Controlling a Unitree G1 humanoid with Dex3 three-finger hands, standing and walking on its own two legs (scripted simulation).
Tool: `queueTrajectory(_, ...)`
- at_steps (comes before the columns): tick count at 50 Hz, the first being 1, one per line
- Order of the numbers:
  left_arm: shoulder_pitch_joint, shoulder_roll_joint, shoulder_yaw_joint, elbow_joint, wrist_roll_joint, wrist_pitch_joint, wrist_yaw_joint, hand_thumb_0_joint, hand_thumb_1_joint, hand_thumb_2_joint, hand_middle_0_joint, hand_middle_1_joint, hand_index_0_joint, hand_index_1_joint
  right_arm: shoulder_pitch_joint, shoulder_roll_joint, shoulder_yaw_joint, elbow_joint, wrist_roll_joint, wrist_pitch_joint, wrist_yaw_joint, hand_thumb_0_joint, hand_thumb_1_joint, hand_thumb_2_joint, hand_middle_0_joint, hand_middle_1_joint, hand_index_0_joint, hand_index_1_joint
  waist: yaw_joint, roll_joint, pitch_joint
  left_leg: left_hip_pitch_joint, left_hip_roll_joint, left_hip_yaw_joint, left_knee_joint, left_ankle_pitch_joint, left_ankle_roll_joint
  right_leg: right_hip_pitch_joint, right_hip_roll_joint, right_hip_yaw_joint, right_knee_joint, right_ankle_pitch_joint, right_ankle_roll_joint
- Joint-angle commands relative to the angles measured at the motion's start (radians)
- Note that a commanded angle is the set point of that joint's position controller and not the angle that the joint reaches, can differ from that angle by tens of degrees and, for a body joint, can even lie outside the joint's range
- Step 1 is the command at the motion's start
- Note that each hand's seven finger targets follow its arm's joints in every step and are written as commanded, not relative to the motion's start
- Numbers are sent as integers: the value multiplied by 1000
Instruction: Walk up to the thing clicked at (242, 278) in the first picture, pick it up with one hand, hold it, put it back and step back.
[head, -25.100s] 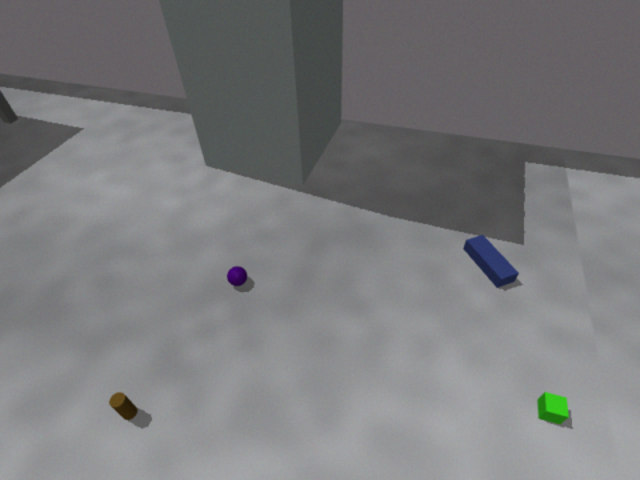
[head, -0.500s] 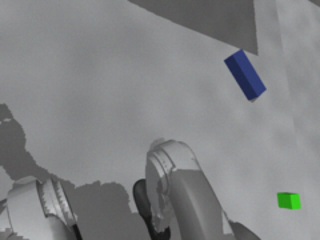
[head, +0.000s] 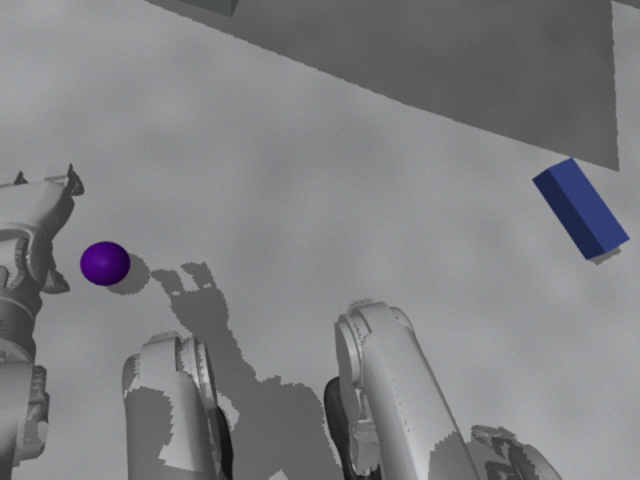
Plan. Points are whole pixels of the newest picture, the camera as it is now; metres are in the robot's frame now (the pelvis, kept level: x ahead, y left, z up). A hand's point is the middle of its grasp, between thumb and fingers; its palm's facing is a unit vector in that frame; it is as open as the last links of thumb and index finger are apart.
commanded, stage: withdraw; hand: left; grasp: from above
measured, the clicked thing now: (105, 263) +0.49 +0.30 -0.34
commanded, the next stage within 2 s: home in 0.16 s
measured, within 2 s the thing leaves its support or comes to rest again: neither
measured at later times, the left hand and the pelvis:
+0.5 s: hand (74, 240) +0.49 +0.30 -0.21, palm faces -0.33 -0.14 -0.93, open 12.6 cm; pelvis +0.01 +0.01 -0.05, yaw -2 degrees
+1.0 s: hand (11, 341) +0.32 +0.26 +0.02, palm faces -0.15 -0.82 -0.55, open 7.5 cm; pelvis +0.02 +0.01 +0.13, yaw +3 degrees
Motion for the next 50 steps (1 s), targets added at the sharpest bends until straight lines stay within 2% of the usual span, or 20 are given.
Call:
queueTrajectory(1,-310,286,51,-53,49,-51,49,0,-534,1017,-71,-1004,-65,-1011,173,-192,-41,-13,-9,4,-46,0,-896,-899,200,300,200,300,-33,129,-480,290,-38,67,-188,-8,32,289,42,-2,-253,10,-50)
queueTrajectory(5,-365,285,40,30,91,-94,110,0,-524,1008,-69,-1005,-68,-1005,162,-204,-20,-9,-25,4,-59,0,-893,-896,200,300,200,300,-60,179,-467,309,-38,51,-179,-50,24,195,43,-25,-214,-23,-56)
queueTrajectory(6,-397,311,48,26,105,-107,127,0,-527,1007,-69,-1007,-69,-1007,164,-209,-17,-5,-29,1,-60,0,-894,-896,200,300,200,300,-68,209,-471,320,-38,45,-174,-55,21,182,43,-26,-201,-25,-58)
queueTrajectory(10,-448,322,69,70,133,-130,194,0,-526,998,-67,-1007,-71,-1002,188,-231,-16,11,-51,-8,-56,0,-896,-896,200,300,200,300,-83,287,-547,409,-35,23,-151,6,8,136,30,-67,-134,60,-55)
queueTrajectory(12,-458,332,76,78,146,-137,229,0,-518,990,-68,-1011,-75,-1003,195,-234,-13,18,-61,-15,-53,0,-895,-895,200,300,200,300,-87,325,-558,442,-32,20,-143,28,1,123,29,-81,-114,86,-56)
queueTrajectory(14,-456,381,122,44,165,-138,266,0,-440,910,-150,-928,-156,-920,212,-244,-19,26,-69,-21,-50,0,-881,-894,199,299,198,299,-67,401,-628,501,-31,19,-142,80,-7,124,24,-94,-80,135,-56)
queueTrajectory(16,-441,397,157,-14,162,-129,297,0,-307,1019,-275,-780,-244,-809,226,-251,-30,20,-73,-28,-44,0,-880,-893,199,299,199,299,-56,461,-699,571,-30,14,-142,131,-12,112,18,-106,-54,171,-55)
queueTrajectory(18,-425,398,175,-46,141,-108,318,0,-244,1005,-269,-749,-240,-776,230,-249,-39,24,-77,-38,-36,0,-881,-894,199,299,199,299,-54,474,-745,588,-25,22,-122,163,-9,115,19,-103,-53,200,-53)
queueTrajectory(19,-413,413,207,-86,126,-96,328,0,-207,964,-258,-703,-231,-728,242,-252,-47,26,-77,-44,-31,0,-883,-894,199,299,199,299,-46,493,-765,599,-29,27,-132,181,-10,134,13,-101,-56,215,-52)
queueTrajectory(22,-362,394,221,-159,43,-49,321,0,-53,969,-253,-658,-229,-680,261,-239,-65,19,-65,-53,-17,0,-885,-895,199,299,199,299,-16,463,-876,605,-25,52,-131,216,4,220,21,-83,-105,254,-47)
queueTrajectory(24,-304,365,236,-176,-29,-16,296,0,77,972,-249,-619,-228,-638,285,-229,-83,22,-56,-59,-8,0,-886,-896,200,299,199,299,2,435,-864,565,-26,64,-157,193,10,271,17,-71,-144,239,-43)
queueTrajectory(27,-183,239,186,-168,-150,45,217,0,255,973,-242,-564,-225,-579,292,-212,-106,36,-25,-54,-6,0,-889,-896,200,300,199,300,18,342,-829,546,-27,67,-210,154,18,312,26,-56,-206,210,-43)
queueTrajectory(30,-42,185,181,-350,-271,101,117,0,407,957,-233,-502,-219,-514,283,-208,-134,6,16,-40,-10,0,-891,-897,200,300,199,300,61,302,-864,586,-32,68,-284,155,21,392,26,-33,-262,209,-45)
queueTrajectory(32,59,95,138,-447,-364,132,43,0,567,1011,-240,-497,-228,-507,249,-197,-139,-19,39,-28,-16,0,-893,-897,200,299,199,299,46,211,-810,560,-30,62,-321,145,30,455,29,-24,-313,217,-38)
queueTrajectory(34,174,73,146,-511,-455,156,-17,0,693,1052,-245,-489,-234,-498,216,-182,-132,-35,57,-20,-31,0,-893,-898,200,300,200,300,51,95,-722,507,-30,61,-343,142,44,507,31,-11,-364,231,-30)
queueTrajectory(35,177,86,164,-618,-499,158,-40,0,738,1020,-235,-450,-227,-458,206,-174,-132,-46,65,-17,-42,0,-895,-898,200,300,200,300,68,85,-738,521,-28,62,-357,158,46,550,29,0,-386,248,-27)
queueTrajectory(38,280,-2,121,-742,-589,170,-98,0,938,1051,-235,-412,-230,-417,161,-146,-134,-80,78,-21,-66,0,-897,-899,200,300,200,300,62,53,-672,560,-24,61,-417,144,46,603,22,14,-457,231,-26)
queueTrajectory(41,350,3,170,-876,-667,172,-103,0,900,901,-200,-300,-200,-300,125,-135,-142,-111,90,-32,-87,0,-900,-900,200,300,200,300,96,70,-679,639,-23,70,-481,114,41,657,17,33,-527,187,-31)
queueTrajectory(46,511,-83,163,-1009,-775,212,-90,0,900,901,-200,-300,-200,-300,54,-129,-139,-158,106,-51,-133,0,-899,-900,200,300,200,300,113,167,-559,813,-11,-1,-695,-82,23,640,8,34,-618,29,-38)
queueTrajectory(50,610,-144,139,-1124,-876,276,-83,0,900,903,-201,-300,-200,-301,12,-124,-129,-196,118,-65,-164,0,-898,-900,200,300,200,300,111,175,-542,952,-9,-36,-825,-130,17,713,8,35,-705,7,-34)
